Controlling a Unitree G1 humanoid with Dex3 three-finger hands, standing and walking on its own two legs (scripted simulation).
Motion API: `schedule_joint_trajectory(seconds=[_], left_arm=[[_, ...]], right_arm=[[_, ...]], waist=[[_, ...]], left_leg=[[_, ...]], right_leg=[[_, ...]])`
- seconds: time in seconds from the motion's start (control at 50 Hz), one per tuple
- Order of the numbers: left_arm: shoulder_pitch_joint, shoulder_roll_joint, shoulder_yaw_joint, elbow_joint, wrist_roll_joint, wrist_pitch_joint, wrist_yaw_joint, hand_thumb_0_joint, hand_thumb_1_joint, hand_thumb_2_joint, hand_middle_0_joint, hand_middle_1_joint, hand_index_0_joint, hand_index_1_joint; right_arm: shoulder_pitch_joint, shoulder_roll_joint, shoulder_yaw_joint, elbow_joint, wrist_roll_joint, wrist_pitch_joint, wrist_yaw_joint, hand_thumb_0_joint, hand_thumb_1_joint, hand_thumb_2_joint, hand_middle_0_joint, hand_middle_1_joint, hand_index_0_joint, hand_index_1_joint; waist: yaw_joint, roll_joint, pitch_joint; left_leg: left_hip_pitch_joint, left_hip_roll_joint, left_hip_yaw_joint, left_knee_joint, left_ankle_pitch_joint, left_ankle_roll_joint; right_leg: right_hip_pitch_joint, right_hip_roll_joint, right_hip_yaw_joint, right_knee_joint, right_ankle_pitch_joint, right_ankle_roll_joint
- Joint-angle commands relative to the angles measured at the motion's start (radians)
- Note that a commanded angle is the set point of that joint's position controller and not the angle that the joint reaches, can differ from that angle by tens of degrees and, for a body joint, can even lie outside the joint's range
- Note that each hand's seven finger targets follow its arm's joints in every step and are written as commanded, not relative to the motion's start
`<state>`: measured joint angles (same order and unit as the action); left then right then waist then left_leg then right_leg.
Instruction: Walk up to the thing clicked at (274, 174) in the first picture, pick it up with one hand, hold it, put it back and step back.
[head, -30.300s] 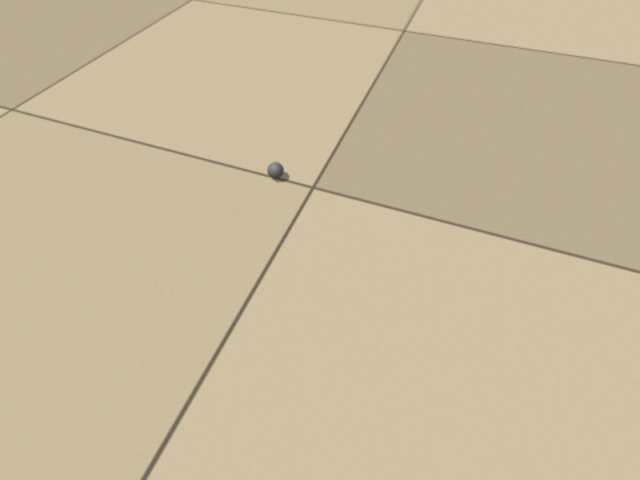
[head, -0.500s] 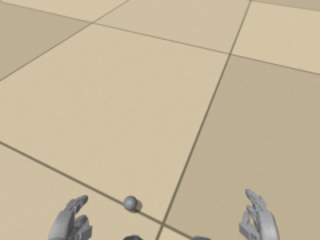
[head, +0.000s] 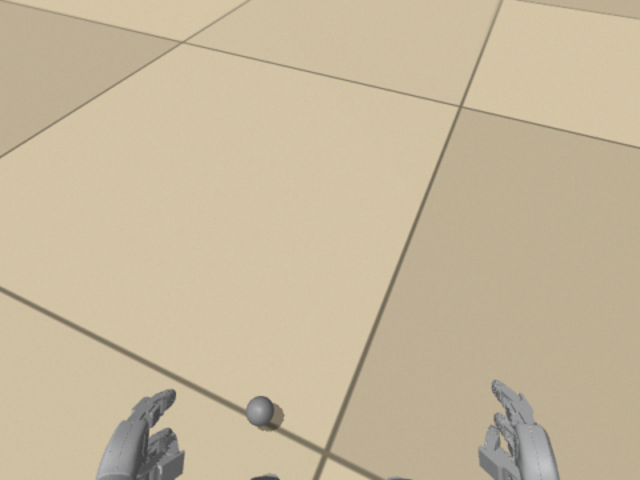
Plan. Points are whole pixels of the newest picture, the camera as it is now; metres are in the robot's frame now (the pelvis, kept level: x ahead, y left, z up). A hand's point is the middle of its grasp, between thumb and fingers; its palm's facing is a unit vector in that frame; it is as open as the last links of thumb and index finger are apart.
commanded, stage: home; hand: left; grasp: from above
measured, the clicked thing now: (260, 411) +0.40 +0.17 -0.67
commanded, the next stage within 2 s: stand in 0.48 s
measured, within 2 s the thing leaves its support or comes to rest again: neither
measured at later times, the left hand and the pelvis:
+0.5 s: hand (179, 469) +0.15 +0.18 -0.04, palm faces +0.05 -0.98 -0.21, open 7.4 cm; pelvis -0.01 +0.00 +0.00, yaw +0 degrees
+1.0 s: hand out of the picture +0.06 +0.24 -0.11, palm faces +0.05 -0.95 -0.32, open 7.4 cm; pelvis -0.02 +0.01 +0.04, yaw +1 degrees
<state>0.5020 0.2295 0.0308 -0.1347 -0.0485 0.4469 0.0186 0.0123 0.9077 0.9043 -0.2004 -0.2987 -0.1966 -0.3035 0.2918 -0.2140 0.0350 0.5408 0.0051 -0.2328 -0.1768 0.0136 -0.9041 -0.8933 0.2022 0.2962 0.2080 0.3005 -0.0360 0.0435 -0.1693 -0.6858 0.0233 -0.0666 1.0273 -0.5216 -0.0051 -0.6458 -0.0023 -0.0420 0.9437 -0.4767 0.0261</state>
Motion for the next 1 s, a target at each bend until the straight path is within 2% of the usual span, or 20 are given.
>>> schedule_joint_trajectory(seconds=[0.0, 0.12, 0.2, 0.22, 0.24, 0.26, 0.28, 0.38, 0.54, 0.56, 0.58, 0.6, 0.62, 0.64, 0.66, 0.7, 0.8, 0.84, 0.9, 0.98], left_arm=[[-0.003, 0.1, 0.062, -0.201, 0.003, -0.047, 0.009, 0.0, 0.9, 0.9, -0.2, -0.302, -0.2, -0.301], [-0.02, 0.097, 0.051, -0.196, 0.003, -0.046, 0.009, 0.0, 0.9, 0.9, -0.2, -0.302, -0.2, -0.301], [0.007, 0.102, 0.063, -0.168, 0.003, -0.04, 0.009, 0.0, 0.9, 0.901, -0.2, -0.302, -0.2, -0.301], [-0.028, 0.099, 0.046, -0.219, 0.002, -0.042, 0.008, 0.0, 0.9, 0.9, -0.2, -0.302, -0.2, -0.301], [0.026, 0.104, 0.066, -0.152, 0.006, -0.035, 0.011, 0.0, 0.9, 0.9, -0.2, -0.302, -0.2, -0.301], [-0.029, 0.1, 0.047, -0.236, 0.003, -0.047, 0.009, 0.0, 0.9, 0.9, -0.2, -0.302, -0.2, -0.301], [-0.005, 0.098, 0.055, -0.179, 0.002, -0.043, 0.008, 0.0, 0.9, 0.9, -0.2, -0.302, -0.2, -0.301], [-0.017, 0.099, 0.058, -0.205, -0.001, -0.047, 0.011, 0.0, 0.9, 0.9, -0.2, -0.302, -0.2, -0.301], [-0.028, 0.102, 0.056, -0.2, 0.001, -0.043, 0.009, 0.0, 0.9, 0.9, -0.2, -0.302, -0.2, -0.301], [-0.298, 0.188, 0.057, 0.151, 0.112, -0.25, 0.046, 0.0, 0.9, 0.901, -0.199, -0.303, -0.2, -0.302], [-0.231, 0.199, 0.074, 0.326, 0.124, -0.319, 0.042, 0.0, 0.9, 0.9, -0.2, -0.3, -0.2, -0.301], [-0.224, 0.208, 0.071, 0.371, 0.126, -0.352, 0.037, 0.0, 0.9, 0.9, -0.2, -0.3, -0.2, -0.301], [-0.246, 0.205, 0.062, 0.398, 0.126, -0.371, 0.029, 0.0, 0.9, 0.9, -0.2, -0.3, -0.2, -0.301], [-0.242, 0.205, 0.055, 0.436, 0.119, -0.389, 0.025, 0.0, 0.9, 0.9, -0.2, -0.3, -0.2, -0.301], [-0.258, 0.209, 0.054, 0.477, 0.115, -0.401, 0.023, 0.0, 0.9, 0.9, -0.2, -0.3, -0.2, -0.301], [-0.28, 0.209, 0.063, 0.56, 0.104, -0.408, 0.02, 0.0, 0.9, 0.9, -0.2, -0.3, -0.2, -0.301], [-0.341, 0.211, 0.066, 0.724, 0.105, -0.439, 0.022, 0.0, 0.9, 0.9, -0.2, -0.3, -0.2, -0.301], [-0.349, 0.212, 0.067, 0.777, 0.099, -0.447, 0.021, 0.0, 0.9, 0.9, -0.2, -0.3, -0.2, -0.301], [-0.319, 0.195, 0.064, 0.864, 0.09, -0.451, 0.02, 0.0, 0.9, 0.9, -0.2, -0.3, -0.2, -0.301], [-0.308, 0.204, 0.062, 0.961, 0.087, -0.46, 0.02, 0.0, 0.9, 0.9, -0.2, -0.3, -0.2, -0.301]], right_arm=[[-0.057, -0.128, -0.061, -0.156, -0.001, -0.057, -0.012, 0.0, -0.902, -0.899, 0.199, 0.299, 0.199, 0.299], [-0.067, -0.129, -0.058, -0.165, 0.001, -0.049, -0.008, 0.0, -0.902, -0.899, 0.199, 0.299, 0.199, 0.299], [-0.062, -0.134, -0.062, -0.164, 0.0, -0.045, -0.006, 0.0, -0.903, -0.899, 0.199, 0.299, 0.199, 0.299], [-0.071, -0.131, -0.058, -0.175, 0.003, -0.045, -0.004, 0.0, -0.902, -0.899, 0.199, 0.299, 0.199, 0.299], [-0.058, -0.139, -0.066, -0.161, 0.001, -0.042, -0.007, 0.0, -0.902, -0.899, 0.199, 0.299, 0.199, 0.299], [-0.07, -0.132, -0.061, -0.182, 0.002, -0.043, -0.004, 0.0, -0.902, -0.899, 0.199, 0.299, 0.199, 0.299], [-0.062, -0.137, -0.064, -0.165, 0.003, -0.041, -0.004, 0.0, -0.903, -0.899, 0.199, 0.299, 0.199, 0.299], [-0.063, -0.13, -0.059, -0.177, 0.002, -0.042, -0.005, 0.0, -0.902, -0.899, 0.199, 0.299, 0.199, 0.299], [-0.075, -0.133, -0.059, -0.177, 0.004, -0.045, -0.006, 0.0, -0.903, -0.899, 0.199, 0.299, 0.199, 0.299], [-0.153, -0.232, -0.101, 0.071, -0.126, 0.065, 0.053, 0.0, -0.904, -0.899, 0.199, 0.298, 0.199, 0.298], [-0.134, -0.247, -0.114, 0.074, -0.12, 0.099, 0.078, 0.0, -0.9, -0.9, 0.2, 0.3, 0.2, 0.3], [-0.125, -0.244, -0.112, 0.072, -0.12, 0.114, 0.095, 0.0, -0.9, -0.9, 0.2, 0.3, 0.2, 0.3], [-0.104, -0.247, -0.111, 0.075, -0.122, 0.125, 0.108, 0.0, -0.9, -0.9, 0.2, 0.3, 0.2, 0.3], [-0.12, -0.242, -0.11, 0.088, -0.106, 0.128, 0.121, 0.0, -0.9, -0.9, 0.2, 0.3, 0.2, 0.3], [-0.121, -0.217, -0.109, 0.11, -0.076, 0.13, 0.139, 0.0, -0.9, -0.9, 0.2, 0.3, 0.2, 0.3], [-0.138, -0.217, -0.112, 0.137, -0.056, 0.142, 0.151, 0.0, -0.9, -0.9, 0.2, 0.3, 0.2, 0.3], [-0.141, -0.215, -0.124, 0.212, -0.059, 0.173, 0.162, 0.0, -0.9, -0.9, 0.2, 0.3, 0.2, 0.3], [-0.118, -0.22, -0.126, 0.24, -0.059, 0.18, 0.161, 0.0, -0.9, -0.9, 0.2, 0.3, 0.2, 0.3], [-0.137, -0.235, -0.127, 0.274, -0.058, 0.183, 0.156, 0.0, -0.9, -0.9, 0.2, 0.3, 0.2, 0.3], [-0.133, -0.236, -0.122, 0.324, -0.049, 0.186, 0.148, 0.0, -0.9, -0.9, 0.2, 0.3, 0.2, 0.3]], waist=[[0.002, 0.02, -0.111], [-0.002, 0.02, -0.062], [-0.003, 0.007, -0.075], [0.0, 0.033, -0.068], [0.001, 0.027, -0.072], [0.001, 0.033, -0.087], [-0.005, 0.02, -0.068], [-0.004, 0.018, -0.087], [0.001, 0.015, -0.049], [0.073, -0.078, 0.201], [0.059, -0.118, 0.093], [0.05, -0.125, 0.069], [0.031, -0.075, 0.087], [0.055, -0.013, 0.067], [0.061, -0.016, 0.053], [0.066, -0.071, 0.06], [0.052, -0.077, 0.116], [0.046, -0.058, 0.134], [0.065, 0.013, 0.162], [0.064, -0.003, 0.166]], left_leg=[[0.112, -0.018, 0.018, -0.159, 0.36, 0.006], [0.095, -0.016, 0.012, -0.17, 0.338, 0.007], [0.084, -0.018, 0.01, -0.175, 0.296, 0.01], [0.09, -0.017, 0.009, -0.182, 0.296, 0.007], [0.092, -0.013, 0.005, -0.184, 0.301, 0.004], [0.096, -0.015, 0.008, -0.181, 0.301, 0.005], [0.095, -0.012, 0.003, -0.184, 0.297, 0.005], [0.091, -0.016, 0.008, -0.172, 0.294, 0.009], [0.065, -0.016, 0.01, -0.191, 0.194, 0.013], [0.05, 0.004, -0.013, -0.259, 0.31, 0.061], [0.132, -0.002, 0.008, -0.26, 0.32, 0.073], [0.184, -0.003, 0.002, -0.259, 0.331, 0.076], [0.195, -0.005, -0.016, -0.288, 0.33, 0.068], [0.244, 0.0, -0.037, -0.31, 0.335, 0.074], [0.261, -0.001, -0.032, -0.329, 0.321, 0.074], [0.295, -0.006, -0.014, -0.337, 0.321, 0.064], [0.336, -0.008, -0.025, -0.396, 0.212, 0.071], [0.343, 0.006, -0.047, -0.451, 0.202, 0.073], [0.334, 0.037, -0.103, -0.547, 0.18, 0.073], [0.385, 0.043, -0.096, -0.573, 0.33, 0.06]], right_leg=[[0.08, 0.022, -0.027, -0.119, 0.29, -0.029], [0.061, 0.025, -0.032, -0.123, 0.269, -0.029], [0.065, 0.024, -0.031, -0.128, 0.235, -0.028], [0.054, 0.023, -0.032, -0.124, 0.232, -0.03], [0.055, 0.025, -0.033, -0.116, 0.227, -0.033], [0.052, 0.026, -0.033, -0.121, 0.23, -0.032], [0.05, 0.026, -0.034, -0.118, 0.223, -0.032], [0.062, 0.024, -0.03, -0.123, 0.235, -0.03], [0.039, 0.023, -0.03, -0.139, 0.152, -0.029], [0.217, -0.061, 0.068, -0.211, 0.127, -0.071], [0.244, -0.079, 0.13, -0.228, 0.127, -0.103], [0.233, -0.083, 0.148, -0.229, 0.148, -0.112], [0.211, -0.064, 0.136, -0.226, 0.162, -0.106], [0.253, -0.064, 0.112, -0.211, 0.199, -0.096], [0.283, -0.074, 0.104, -0.215, 0.201, -0.084], [0.277, -0.083, 0.123, -0.262, 0.207, -0.081], [0.281, -0.103, 0.144, -0.394, 0.081, -0.067], [0.31, -0.094, 0.126, -0.396, 0.095, -0.061], [0.375, -0.071, 0.084, -0.397, 0.175, -0.049], [0.454, -0.088, 0.087, -0.458, 0.278, -0.05]])
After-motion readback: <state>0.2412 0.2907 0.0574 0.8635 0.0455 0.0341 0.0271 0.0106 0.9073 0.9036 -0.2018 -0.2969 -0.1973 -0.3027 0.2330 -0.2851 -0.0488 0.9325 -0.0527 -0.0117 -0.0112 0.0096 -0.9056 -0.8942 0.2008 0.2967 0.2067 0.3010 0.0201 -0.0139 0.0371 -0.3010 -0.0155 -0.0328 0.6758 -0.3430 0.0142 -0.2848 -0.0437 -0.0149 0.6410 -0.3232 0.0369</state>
